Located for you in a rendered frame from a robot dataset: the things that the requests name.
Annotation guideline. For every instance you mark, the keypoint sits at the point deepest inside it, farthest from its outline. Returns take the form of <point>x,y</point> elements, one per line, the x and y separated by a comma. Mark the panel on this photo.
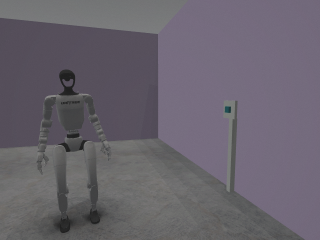
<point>232,139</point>

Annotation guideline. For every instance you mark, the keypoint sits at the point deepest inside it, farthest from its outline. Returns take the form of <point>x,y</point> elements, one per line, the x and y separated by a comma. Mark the robot left upper arm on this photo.
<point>90,107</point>

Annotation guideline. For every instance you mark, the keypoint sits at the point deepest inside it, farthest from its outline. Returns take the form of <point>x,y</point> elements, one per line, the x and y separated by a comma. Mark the robot left forearm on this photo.
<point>99,130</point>

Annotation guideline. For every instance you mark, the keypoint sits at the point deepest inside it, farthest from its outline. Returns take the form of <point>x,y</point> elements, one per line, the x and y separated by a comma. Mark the right robot hand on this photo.
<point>39,159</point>

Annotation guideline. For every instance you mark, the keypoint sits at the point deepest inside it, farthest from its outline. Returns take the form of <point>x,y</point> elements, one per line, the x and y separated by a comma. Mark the right robot thigh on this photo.
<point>59,157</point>

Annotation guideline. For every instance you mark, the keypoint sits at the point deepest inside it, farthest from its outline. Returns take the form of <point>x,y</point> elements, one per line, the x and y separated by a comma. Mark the button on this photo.
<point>227,109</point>

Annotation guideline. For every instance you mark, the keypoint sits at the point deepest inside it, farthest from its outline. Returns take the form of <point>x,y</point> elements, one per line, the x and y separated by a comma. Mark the left robot foot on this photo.
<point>94,216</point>

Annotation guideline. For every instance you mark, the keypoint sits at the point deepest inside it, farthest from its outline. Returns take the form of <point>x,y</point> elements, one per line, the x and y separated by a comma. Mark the left robot hand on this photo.
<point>106,146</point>

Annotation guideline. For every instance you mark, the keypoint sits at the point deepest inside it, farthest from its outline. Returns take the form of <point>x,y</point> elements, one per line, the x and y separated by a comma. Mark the robot right upper arm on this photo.
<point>49,101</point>

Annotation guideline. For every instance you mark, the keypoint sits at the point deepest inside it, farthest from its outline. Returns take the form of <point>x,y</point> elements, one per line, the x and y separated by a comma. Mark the robot right forearm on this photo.
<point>43,138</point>

